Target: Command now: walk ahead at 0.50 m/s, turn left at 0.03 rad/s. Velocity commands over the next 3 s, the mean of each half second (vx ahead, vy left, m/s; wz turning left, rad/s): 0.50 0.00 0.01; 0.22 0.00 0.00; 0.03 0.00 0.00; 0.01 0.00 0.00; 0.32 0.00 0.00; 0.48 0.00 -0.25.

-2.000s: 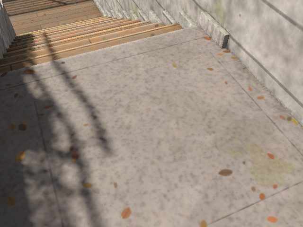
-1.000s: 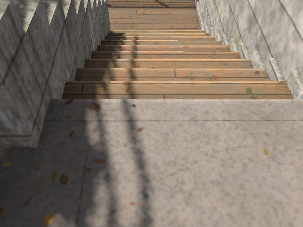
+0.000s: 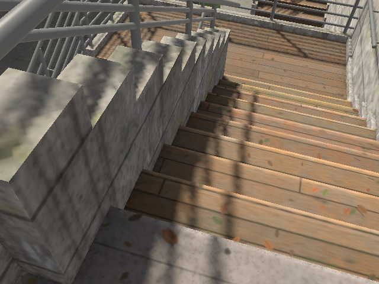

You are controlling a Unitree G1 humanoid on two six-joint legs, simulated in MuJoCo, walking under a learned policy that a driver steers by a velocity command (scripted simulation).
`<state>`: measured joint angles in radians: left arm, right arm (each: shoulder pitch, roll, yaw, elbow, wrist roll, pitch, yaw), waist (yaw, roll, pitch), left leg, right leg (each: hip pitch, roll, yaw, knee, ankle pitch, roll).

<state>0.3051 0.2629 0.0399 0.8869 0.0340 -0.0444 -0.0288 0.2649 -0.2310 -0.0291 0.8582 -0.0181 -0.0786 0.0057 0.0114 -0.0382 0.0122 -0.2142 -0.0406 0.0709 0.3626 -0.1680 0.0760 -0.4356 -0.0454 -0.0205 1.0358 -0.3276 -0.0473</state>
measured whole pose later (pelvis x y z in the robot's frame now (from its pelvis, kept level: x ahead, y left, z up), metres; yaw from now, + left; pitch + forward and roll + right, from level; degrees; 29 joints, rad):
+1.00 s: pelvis +0.43 -0.07 -0.01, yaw -2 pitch -1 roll +0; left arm 0.29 0.18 -0.02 0.99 0.02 0.03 0.02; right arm 0.21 -0.17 0.01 0.95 -0.01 -0.01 -0.04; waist 0.02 -0.02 0.02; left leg -0.32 -0.01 0.06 0.47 -0.14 0.05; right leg -0.06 0.06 -0.06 0.42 -0.35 -0.06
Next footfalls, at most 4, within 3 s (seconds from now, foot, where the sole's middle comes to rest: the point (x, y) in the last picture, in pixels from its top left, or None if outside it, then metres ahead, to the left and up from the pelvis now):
0.38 right None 0.39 -0.15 -0.78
0.86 left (184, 272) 0.54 0.02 -0.78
2.74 right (239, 220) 0.85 -0.22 -0.95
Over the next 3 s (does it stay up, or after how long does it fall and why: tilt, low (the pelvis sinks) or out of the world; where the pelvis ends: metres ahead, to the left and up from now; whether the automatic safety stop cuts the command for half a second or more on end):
stays up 0.88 -0.16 -0.19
